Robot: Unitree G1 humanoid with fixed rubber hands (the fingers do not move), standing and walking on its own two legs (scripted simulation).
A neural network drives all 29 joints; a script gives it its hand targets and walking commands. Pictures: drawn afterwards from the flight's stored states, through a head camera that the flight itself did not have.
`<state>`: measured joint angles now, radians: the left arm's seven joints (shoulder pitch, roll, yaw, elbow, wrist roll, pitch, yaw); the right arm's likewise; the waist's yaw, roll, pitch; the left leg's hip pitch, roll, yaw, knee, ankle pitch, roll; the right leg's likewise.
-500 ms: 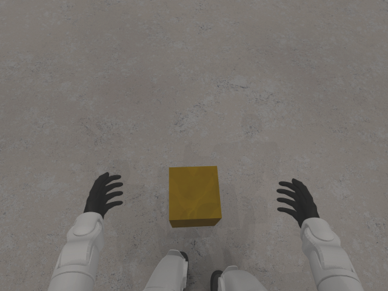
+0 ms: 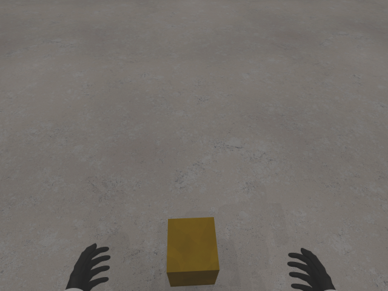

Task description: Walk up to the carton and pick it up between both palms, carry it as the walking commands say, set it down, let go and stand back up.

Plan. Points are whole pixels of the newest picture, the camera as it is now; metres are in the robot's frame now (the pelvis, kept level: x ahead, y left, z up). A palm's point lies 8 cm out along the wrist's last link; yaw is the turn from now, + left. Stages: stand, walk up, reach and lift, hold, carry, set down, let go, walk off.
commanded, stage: let go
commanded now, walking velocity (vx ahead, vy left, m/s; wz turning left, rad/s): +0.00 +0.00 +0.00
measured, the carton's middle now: (191, 252) +0.40 +0.01 -0.64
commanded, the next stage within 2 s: stand in 0.16 s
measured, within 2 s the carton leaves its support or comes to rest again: neither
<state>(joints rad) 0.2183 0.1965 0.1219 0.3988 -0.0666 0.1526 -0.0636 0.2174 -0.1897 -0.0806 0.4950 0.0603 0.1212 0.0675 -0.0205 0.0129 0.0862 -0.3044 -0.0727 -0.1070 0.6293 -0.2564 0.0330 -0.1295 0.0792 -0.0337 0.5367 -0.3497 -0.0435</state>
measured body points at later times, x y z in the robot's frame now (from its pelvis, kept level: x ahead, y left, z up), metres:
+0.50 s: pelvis +0.03 -0.02 +0.00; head +0.03 -0.01 +0.45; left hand +0.18 +0.28 -0.08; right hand +0.21 -0.30 -0.06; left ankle +0.05 +0.09 -0.73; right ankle -0.03 -0.09 -0.73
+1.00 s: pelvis +0.04 +0.00 +0.00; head +0.03 +0.01 +0.45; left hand +0.18 +0.30 -0.08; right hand +0.21 -0.29 -0.05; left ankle +0.05 +0.09 -0.73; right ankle -0.03 -0.09 -0.73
